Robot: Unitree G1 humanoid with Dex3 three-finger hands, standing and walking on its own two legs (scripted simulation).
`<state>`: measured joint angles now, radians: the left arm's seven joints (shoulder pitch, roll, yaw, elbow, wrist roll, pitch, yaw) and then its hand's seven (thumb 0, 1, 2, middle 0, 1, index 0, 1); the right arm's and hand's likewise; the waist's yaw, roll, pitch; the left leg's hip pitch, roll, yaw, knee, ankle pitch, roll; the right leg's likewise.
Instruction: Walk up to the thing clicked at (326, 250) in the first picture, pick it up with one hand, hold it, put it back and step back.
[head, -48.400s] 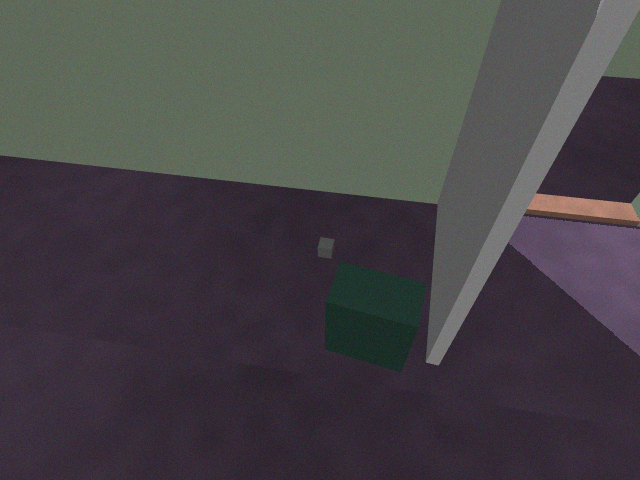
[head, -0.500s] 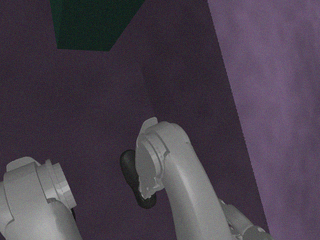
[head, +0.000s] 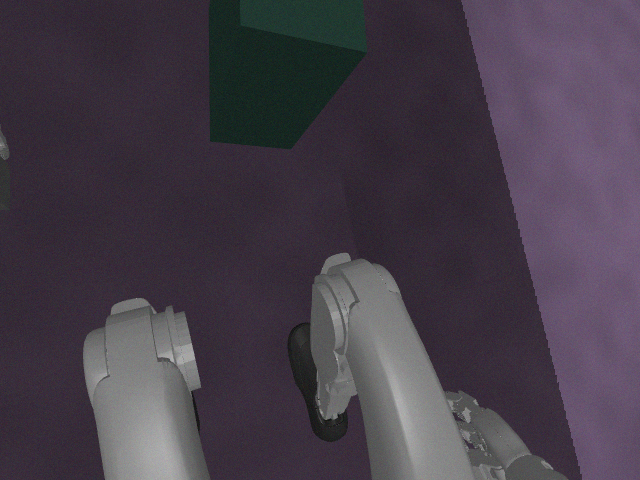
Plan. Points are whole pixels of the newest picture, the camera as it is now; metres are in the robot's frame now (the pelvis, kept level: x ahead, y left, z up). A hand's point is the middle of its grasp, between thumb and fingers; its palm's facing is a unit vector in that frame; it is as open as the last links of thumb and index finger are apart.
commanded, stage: settle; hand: left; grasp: from above
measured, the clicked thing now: out of the picture +0.47 +0.35 -0.22
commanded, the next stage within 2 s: lift in 0.18 s
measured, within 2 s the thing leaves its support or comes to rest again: neither
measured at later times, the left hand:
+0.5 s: hand out of the picture +0.45 +0.34 -0.13, palm faces -0.47 -0.06 -0.88, open 8.9 cm
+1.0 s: hand out of the picture +0.37 +0.34 +0.02, palm faces -0.47 -0.09 -0.88, open 8.9 cm
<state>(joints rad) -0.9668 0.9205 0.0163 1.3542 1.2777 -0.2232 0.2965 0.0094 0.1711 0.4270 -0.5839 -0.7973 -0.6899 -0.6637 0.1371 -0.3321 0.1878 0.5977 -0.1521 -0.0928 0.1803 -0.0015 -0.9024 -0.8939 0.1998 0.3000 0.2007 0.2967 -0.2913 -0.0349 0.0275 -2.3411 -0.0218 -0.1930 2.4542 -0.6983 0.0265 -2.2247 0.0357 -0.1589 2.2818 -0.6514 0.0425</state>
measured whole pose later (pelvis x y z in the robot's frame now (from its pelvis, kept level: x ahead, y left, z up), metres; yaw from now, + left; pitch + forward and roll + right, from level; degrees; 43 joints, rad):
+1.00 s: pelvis +0.00 +0.00 +0.13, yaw +8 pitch +34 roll -7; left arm -0.59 0.70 -0.01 0.82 1.05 -0.23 0.02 -0.03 0.14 0.47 -0.69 -0.61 -0.76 -0.54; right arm 0.16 -0.27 0.01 0.61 -0.01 0.08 0.04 0.00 -0.90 -0.90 0.20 0.30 0.20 0.30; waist -0.14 0.04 -0.17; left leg -1.97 -0.02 -0.07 2.02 -0.65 0.03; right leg -1.91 0.01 -0.05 1.93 -0.62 0.04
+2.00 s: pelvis +0.05 +0.01 +0.39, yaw +10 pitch +12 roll -2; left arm -0.29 0.45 -0.17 0.76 1.03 -0.11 0.07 -0.01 0.19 0.42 -0.65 -0.64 -0.73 -0.56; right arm 0.25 -0.24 -0.04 0.71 0.05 -0.01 -0.05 0.01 -0.90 -0.90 0.20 0.30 0.20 0.30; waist -0.04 0.04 -0.10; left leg -0.74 0.01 0.00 0.95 -0.42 0.02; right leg -0.73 0.02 0.03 0.90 -0.38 0.02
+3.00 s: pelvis +0.07 +0.00 +0.43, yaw +10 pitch +5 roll +0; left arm -0.21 0.44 -0.21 0.61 1.02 -0.12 -0.05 -0.01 0.17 0.45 -0.66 -0.62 -0.75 -0.53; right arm 0.22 -0.25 -0.04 0.68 0.06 0.06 -0.07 0.01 -0.90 -0.90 0.20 0.30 0.20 0.30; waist -0.01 0.05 -0.06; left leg -0.43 0.00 0.02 0.68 -0.32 0.02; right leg -0.44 0.00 0.05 0.66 -0.30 0.02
